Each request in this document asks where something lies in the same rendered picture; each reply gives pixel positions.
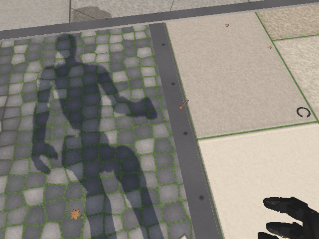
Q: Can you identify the robot right hand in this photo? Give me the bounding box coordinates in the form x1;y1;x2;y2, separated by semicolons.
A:
258;197;319;239

